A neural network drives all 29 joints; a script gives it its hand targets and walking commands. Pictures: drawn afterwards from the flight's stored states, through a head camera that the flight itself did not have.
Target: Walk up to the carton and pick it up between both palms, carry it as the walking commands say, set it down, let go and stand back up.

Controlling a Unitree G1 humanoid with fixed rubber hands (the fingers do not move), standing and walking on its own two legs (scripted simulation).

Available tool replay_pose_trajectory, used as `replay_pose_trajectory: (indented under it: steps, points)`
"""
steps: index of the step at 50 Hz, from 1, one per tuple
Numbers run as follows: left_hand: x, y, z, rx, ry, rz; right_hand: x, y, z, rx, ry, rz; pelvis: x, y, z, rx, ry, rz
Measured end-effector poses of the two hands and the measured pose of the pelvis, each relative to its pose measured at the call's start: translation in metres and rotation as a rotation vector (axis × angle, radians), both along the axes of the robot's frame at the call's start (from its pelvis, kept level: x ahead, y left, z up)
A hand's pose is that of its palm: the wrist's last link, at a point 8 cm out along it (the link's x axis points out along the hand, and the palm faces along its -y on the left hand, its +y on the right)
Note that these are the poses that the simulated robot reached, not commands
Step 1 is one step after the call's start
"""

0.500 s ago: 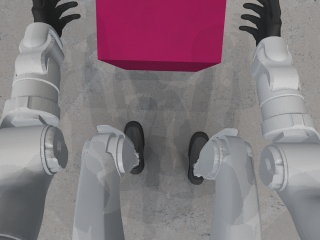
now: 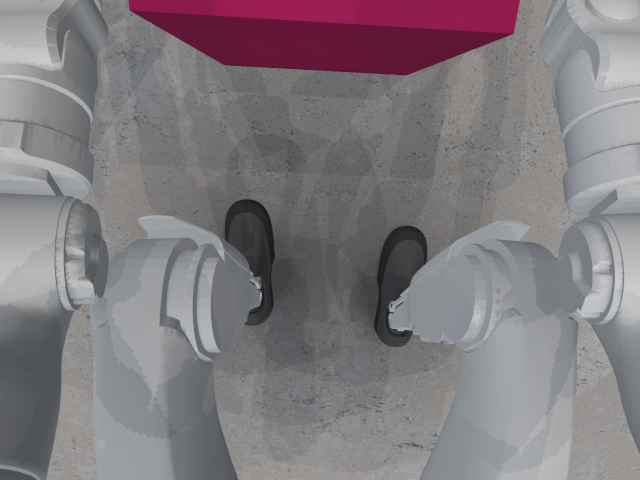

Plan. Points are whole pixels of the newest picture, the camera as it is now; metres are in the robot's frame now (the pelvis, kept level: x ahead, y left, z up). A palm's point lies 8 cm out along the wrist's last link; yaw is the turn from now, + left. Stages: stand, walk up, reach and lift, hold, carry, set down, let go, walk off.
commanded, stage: reach and lift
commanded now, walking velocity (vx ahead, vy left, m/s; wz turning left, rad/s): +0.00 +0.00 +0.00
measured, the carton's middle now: out of the picture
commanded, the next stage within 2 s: none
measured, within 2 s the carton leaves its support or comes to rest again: leaves its support in 1.62 s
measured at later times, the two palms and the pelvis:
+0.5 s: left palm out of the picture +0.55 +0.20 -0.18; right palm out of the picture +0.54 -0.18 -0.18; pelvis +0.00 +0.00 +0.00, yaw +0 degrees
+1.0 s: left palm out of the picture +0.55 +0.19 -0.18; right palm out of the picture +0.54 -0.16 -0.18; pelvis +0.00 +0.00 +0.00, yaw +0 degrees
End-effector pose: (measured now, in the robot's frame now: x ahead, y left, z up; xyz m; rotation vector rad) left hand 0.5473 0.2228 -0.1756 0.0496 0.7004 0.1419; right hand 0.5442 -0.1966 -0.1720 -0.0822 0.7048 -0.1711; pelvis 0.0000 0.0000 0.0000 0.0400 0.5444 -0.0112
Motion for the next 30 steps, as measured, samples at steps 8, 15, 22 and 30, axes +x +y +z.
replay_pose_trajectory:
  steps: [8,15,22,30]
  points:
    - [-0.003,-0.002,-0.004,-0.001,0.025,0.004,-0.009,-0.001,-0.011,0.002,0.051,-0.014,0.0,0.0,0.0,0.0,-0.002,-0.001]
    - [-0.002,-0.005,-0.004,-0.006,0.025,0.001,-0.009,-0.002,-0.01,0.004,0.043,-0.017,0.0,0.0,-0.001,-0.001,-0.002,-0.002]
    - [0.002,-0.016,-0.002,-0.017,0.018,-0.02,-0.005,0.007,-0.008,0.022,0.033,-0.01,0.0,0.0,-0.001,-0.001,-0.003,-0.002]
    - [0.006,-0.03,-0.002,-0.038,0.017,-0.03,-0.001,0.025,-0.009,0.058,0.03,0.0,0.0,0.0,-0.001,-0.001,-0.002,-0.002]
